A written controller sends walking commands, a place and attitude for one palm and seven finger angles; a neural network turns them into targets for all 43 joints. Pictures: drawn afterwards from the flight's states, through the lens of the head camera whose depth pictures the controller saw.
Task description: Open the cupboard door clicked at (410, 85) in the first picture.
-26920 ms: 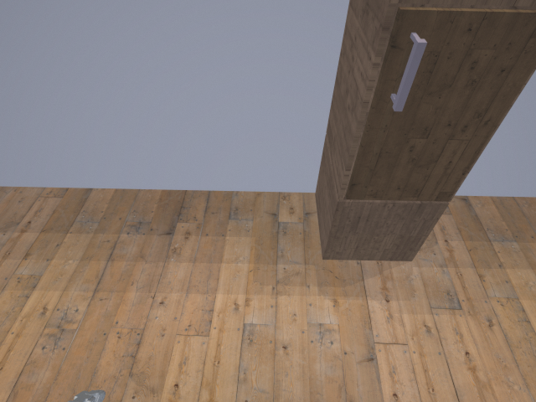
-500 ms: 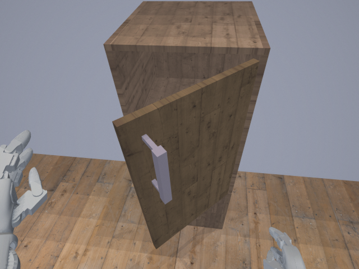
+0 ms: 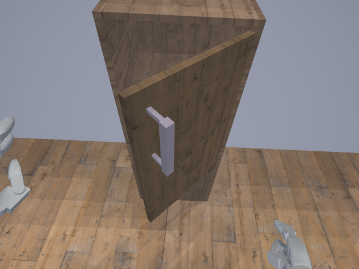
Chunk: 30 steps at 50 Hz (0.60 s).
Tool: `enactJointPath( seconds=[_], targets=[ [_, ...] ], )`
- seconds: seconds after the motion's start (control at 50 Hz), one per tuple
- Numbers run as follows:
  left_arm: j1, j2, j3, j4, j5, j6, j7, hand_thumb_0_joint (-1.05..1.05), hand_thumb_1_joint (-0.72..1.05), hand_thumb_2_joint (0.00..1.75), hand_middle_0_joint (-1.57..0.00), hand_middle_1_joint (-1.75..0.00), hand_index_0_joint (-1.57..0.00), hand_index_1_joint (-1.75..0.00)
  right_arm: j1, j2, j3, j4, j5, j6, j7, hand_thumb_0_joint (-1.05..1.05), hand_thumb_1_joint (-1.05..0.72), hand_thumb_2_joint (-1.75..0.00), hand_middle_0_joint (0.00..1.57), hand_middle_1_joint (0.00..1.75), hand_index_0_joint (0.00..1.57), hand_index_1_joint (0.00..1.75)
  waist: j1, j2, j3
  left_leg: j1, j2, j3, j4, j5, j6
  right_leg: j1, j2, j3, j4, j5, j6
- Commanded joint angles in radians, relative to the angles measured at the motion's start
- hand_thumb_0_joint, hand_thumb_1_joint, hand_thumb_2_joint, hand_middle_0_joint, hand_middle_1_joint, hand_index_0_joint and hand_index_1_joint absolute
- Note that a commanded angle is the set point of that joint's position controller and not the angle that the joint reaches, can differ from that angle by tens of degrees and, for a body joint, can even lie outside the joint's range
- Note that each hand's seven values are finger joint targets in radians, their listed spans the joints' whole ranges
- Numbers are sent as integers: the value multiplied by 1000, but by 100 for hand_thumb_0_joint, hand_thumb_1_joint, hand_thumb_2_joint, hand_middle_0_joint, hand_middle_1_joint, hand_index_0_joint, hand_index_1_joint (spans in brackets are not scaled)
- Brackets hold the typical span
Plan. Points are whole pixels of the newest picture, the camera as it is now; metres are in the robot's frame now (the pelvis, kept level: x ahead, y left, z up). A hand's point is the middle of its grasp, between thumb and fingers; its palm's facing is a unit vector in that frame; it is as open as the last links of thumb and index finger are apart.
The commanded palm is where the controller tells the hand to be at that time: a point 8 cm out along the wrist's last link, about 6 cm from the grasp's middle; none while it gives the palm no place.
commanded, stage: step back with the hand held close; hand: left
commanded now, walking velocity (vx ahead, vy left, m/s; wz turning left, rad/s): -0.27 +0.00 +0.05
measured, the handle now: (160, 144) +0.33 +0.07 +0.12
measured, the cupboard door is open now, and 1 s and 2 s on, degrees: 44 44 44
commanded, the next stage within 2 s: stop stepping back and stand still in 0.60 s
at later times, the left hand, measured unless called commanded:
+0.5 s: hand out of the picture +0.10 +0.30 +0.18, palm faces +0.50 -0.76 -0.42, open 7.4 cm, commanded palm +0.03 +0.33 +0.18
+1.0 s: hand out of the picture +0.01 +0.29 +0.18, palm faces +0.36 -0.83 -0.42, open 7.4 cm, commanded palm -0.05 +0.33 +0.18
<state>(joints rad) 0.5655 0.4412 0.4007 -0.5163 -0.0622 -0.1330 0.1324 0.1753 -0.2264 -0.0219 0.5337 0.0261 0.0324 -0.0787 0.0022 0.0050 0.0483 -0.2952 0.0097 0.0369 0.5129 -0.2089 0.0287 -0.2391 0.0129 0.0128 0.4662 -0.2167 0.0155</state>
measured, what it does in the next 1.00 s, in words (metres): walks backwards: right foot, then left foot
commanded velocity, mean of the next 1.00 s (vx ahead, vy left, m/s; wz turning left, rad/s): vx -0.15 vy -0.01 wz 0.01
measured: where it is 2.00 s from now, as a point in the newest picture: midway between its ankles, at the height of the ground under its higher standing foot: outside the picture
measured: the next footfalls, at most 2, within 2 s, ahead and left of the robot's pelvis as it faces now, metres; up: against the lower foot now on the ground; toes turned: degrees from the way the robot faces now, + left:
right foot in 0.66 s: -0.22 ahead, -0.09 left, +0.00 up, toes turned -2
left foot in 0.80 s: -0.04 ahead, +0.10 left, +0.00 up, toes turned -3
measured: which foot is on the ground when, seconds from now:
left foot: down 0.00-0.66, up 0.68-0.78, down 0.80-1.00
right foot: down 0.00-0.36, up 0.38-0.64, down 0.66-0.82, up 0.84-1.00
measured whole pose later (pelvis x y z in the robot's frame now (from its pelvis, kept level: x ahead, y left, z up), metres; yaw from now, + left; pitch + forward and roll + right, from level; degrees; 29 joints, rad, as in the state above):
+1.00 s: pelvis -0.20 +0.04 +0.00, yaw -2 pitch -2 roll -2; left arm 0.57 0.44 0.43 -0.54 -0.06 -0.17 0.15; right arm 0.23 -0.19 0.00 0.61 0.00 -0.12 -0.06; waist -0.04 -0.02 0.00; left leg -0.32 -0.03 0.01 0.37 -0.07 0.05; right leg -0.20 0.06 -0.02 0.63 -0.51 -0.01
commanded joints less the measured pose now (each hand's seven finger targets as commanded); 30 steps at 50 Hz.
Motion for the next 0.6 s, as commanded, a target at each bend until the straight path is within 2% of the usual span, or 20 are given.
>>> enactJointPath(
  seconds=[0.0,0.06,0.12,0.16,0.2,0.24,0.26,0.28,0.3,0.32,0.34,0.36,0.38,0.4,0.42,0.46,0.48,0.52,0.56,0.58],
  targets=[
    [2,151,160,-214,12,-90,34,0,90,90,-20,-30,-20,-30,-80,-129,-37,-166,-7,-76,-6,0,-90,-90,20,30,20,30,11,139,-157,-163,132,-144,-169,-11,38,162,-24,28,85,111,-2],
    [-5,141,171,-191,22,-104,36,0,90,90,-20,-30,-20,-30,-70,-135,-40,-163,-9,-100,-8,0,-90,-90,20,30,20,30,6,137,-113,-327,141,-171,-204,-280,60,205,-19,41,125,52,-1],
    [-46,122,158,-189,32,-115,38,0,90,90,-20,-30,-20,-30,-48,-135,-39,-156,-12,-122,-6,0,-90,-90,20,30,20,30,-5,68,-82,-371,115,-169,-155,-404,55,141,-39,80,80,-86,-14],
    [-67,147,170,-196,34,-122,43,0,90,90,-20,-30,-20,-30,-44,-137,-43,-146,-18,-132,-7,0,-90,-90,20,30,20,30,-7,7,-67,-282,73,-142,-64,-391,34,-1,-78,146,-37,-230,-38],
    [-88,127,136,-205,31,-127,51,0,90,90,-20,-30,-20,-30,-31,-125,-37,-126,-22,-139,-4,0,-90,-90,20,30,20,30,-16,-55,-66,-145,25,-118,61,-304,2,-169,-145,195,-136,-333,-79],
    [-105,136,132,-202,29,-130,64,0,90,90,-20,-30,-20,-30,-21,-119,-33,-101,-24,-140,-4,0,-90,-90,20,30,20,30,-21,-92,-79,-18,-4,-87,178,-228,-14,-293,-196,196,-173,-341,-100],
    [-110,159,151,-220,29,-135,69,0,90,90,-20,-30,-20,-30,-27,-122,-35,-92,-24,-142,-5,0,-90,-90,20,30,20,30,-23,-64,-95,23,-2,-89,172,-204,-15,-311,-195,180,-157,-306,-102],
    [-114,145,140,-222,26,-135,71,0,90,90,-20,-30,-20,-30,-21,-118,-29,-94,-24,-140,-6,0,-90,-90,20,30,20,30,-26,-52,-94,8,14,-120,114,-228,-9,-296,-171,134,-117,-308,-85],
    [-121,153,149,-245,26,-140,72,0,90,90,-20,-30,-20,-30,-31,-126,-31,-103,-19,-144,-9,0,-90,-90,20,30,20,30,-24,3,-82,-17,41,-160,35,-284,2,-294,-124,102,-72,-336,-63],
    [-120,159,163,-263,28,-147,73,0,90,90,-20,-30,-20,-30,-40,-137,-28,-112,-21,-151,-14,0,-90,-90,20,30,20,30,-19,123,-67,-128,107,-256,-127,-402,26,-212,-55,51,44,-340,-29],
    [-118,152,181,-281,33,-151,72,0,90,90,-20,-30,-20,-30,-53,-149,-28,-121,-24,-166,-17,0,-90,-90,20,30,20,30,-12,301,-87,-320,232,-433,-360,-595,76,-12,48,-13,325,-254,7],
    [-139,194,212,-308,38,-158,75,0,90,90,-20,-30,-20,-30,-55,-134,-38,-123,-29,-177,-19,0,-90,-90,20,30,20,30,-4,369,-123,-372,311,-536,-455,-588,121,48,83,3,599,-253,9],
    [-154,195,217,-322,29,-164,72,0,90,90,-20,-30,-20,-30,-40,-103,-44,-107,-37,-189,-8,0,-90,-90,20,30,20,30,-8,274,-150,-314,310,-505,-431,-477,122,0,83,48,726,-286,-1],
    [-133,171,198,-275,27,-164,68,0,90,90,-20,-30,-20,-30,-47,-108,-52,-87,-35,-197,5,0,-90,-90,20,30,20,30,-3,198,-143,-284,291,-433,-385,-428,119,-24,87,49,757,-288,-4],
    [-77,156,197,-231,20,-158,69,0,90,90,-20,-30,-20,-30,-48,-105,-55,-74,-31,-201,16,0,-90,-90,20,30,20,30,2,168,-149,-237,258,-362,-361,-390,104,-47,84,26,724,-282,-5],
    [-16,125,165,-222,8,-147,69,0,90,90,-20,-30,-20,-30,-64,-93,-46,-62,-29,-202,29,0,-90,-90,20,30,20,30,11,193,-155,-154,224,-285,-360,-325,79,-47,76,-19,589,-286,-11],
    [-13,105,132,-238,-1,-143,63,0,90,90,-20,-30,-20,-30,-56,-82,-32,-52,-32,-199,36,0,-90,-90,20,30,20,30,-2,193,-156,-129,218,-287,-379,-307,66,-31,75,-42,483,-320,-16],
    [-35,109,111,-235,-8,-133,55,0,90,90,-20,-30,-20,-30,-50,-88,-25,-34,-35,-198,42,0,-90,-90,20,30,20,30,-4,235,-175,-79,197,-252,-411,-299,24,32,99,-79,296,-356,-32],
    [-26,132,124,-224,-16,-134,45,0,90,90,-20,-30,-20,-30,-43,-90,-22,-18,-44,-195,44,0,-90,-90,20,30,20,30,4,269,-193,-16,171,-204,-387,-193,-14,86,89,-82,34,-325,-49],
    [-54,127,111,-231,-22,-143,35,0,90,90,-20,-30,-20,-30,-33,-87,-20,-14,-46,-188,47,0,-90,-90,20,30,20,30,2,229,-197,19,157,-183,-334,-122,-47,104,62,-65,-120,-253,-58]
  ],
)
